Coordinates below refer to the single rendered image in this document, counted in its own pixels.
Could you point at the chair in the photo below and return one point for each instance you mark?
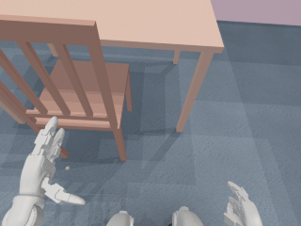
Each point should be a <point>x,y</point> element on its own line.
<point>83,95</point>

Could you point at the robot left hand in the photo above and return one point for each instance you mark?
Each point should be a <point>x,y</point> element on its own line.
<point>40,162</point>

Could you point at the robot right shin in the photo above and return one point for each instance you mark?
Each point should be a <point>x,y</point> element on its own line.
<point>184,208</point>

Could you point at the table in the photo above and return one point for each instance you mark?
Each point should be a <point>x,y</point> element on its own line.
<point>176,25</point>

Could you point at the robot right hand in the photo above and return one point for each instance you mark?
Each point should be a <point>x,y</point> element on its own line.
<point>246,212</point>

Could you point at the left robot forearm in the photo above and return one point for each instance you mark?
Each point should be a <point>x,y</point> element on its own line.
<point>26,210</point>

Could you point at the right robot thigh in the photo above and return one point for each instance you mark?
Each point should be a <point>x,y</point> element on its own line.
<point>185,218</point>

